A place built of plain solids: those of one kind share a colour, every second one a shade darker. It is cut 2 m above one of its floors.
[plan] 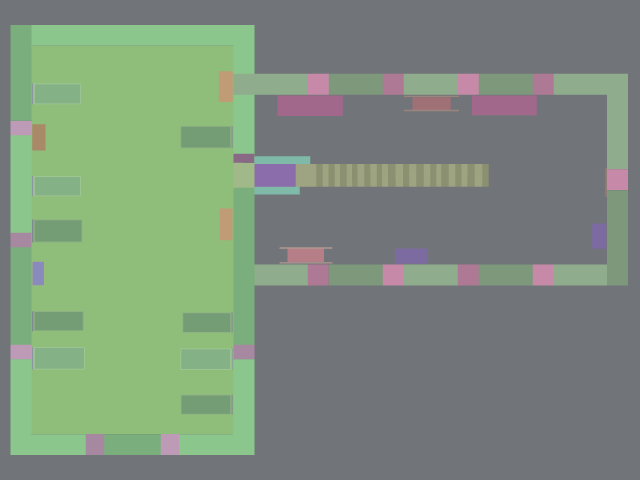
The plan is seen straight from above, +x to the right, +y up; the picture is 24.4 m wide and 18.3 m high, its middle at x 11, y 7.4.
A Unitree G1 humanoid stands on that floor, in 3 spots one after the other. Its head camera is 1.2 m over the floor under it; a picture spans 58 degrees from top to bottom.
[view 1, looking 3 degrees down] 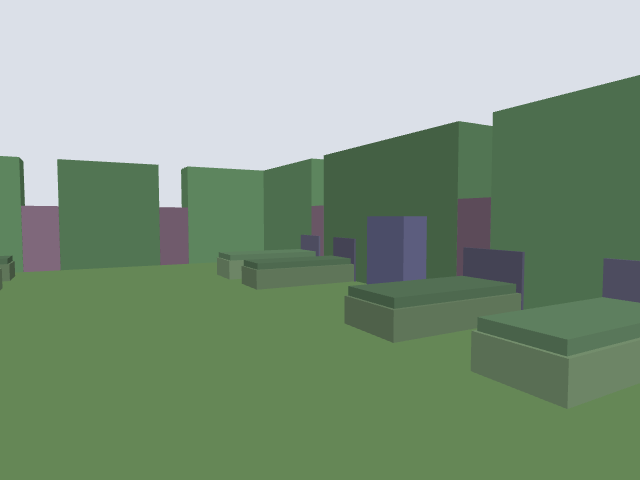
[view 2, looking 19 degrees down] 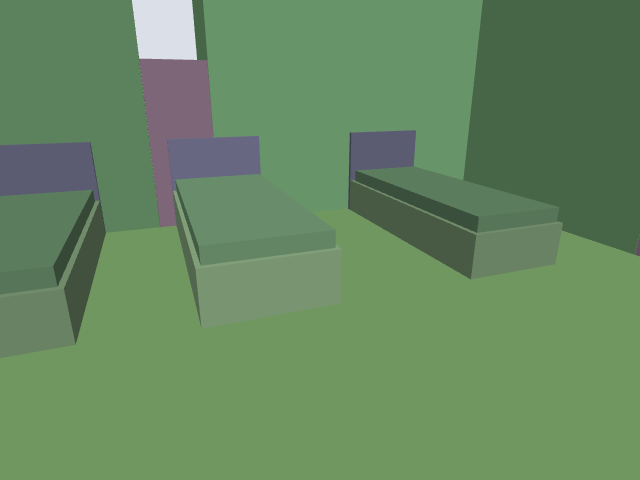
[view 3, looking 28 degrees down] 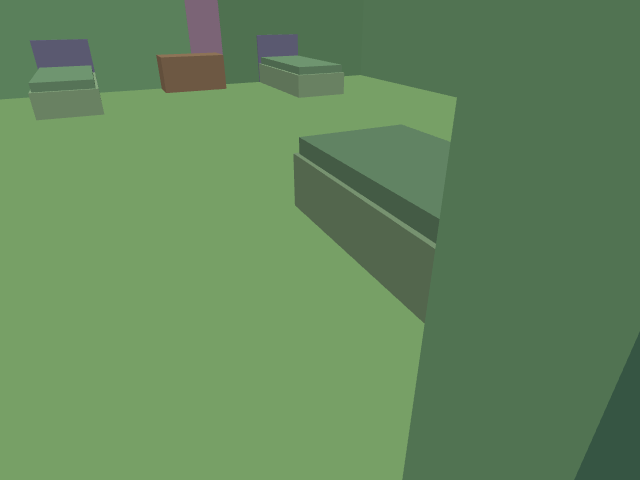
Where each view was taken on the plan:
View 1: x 4.52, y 11.40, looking -119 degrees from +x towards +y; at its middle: bed_head_dorter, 9.25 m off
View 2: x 3.57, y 3.40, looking -21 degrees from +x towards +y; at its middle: bed_pallet_dorter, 2.43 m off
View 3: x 8.24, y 9.84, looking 154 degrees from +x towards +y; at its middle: floor_dorter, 2.56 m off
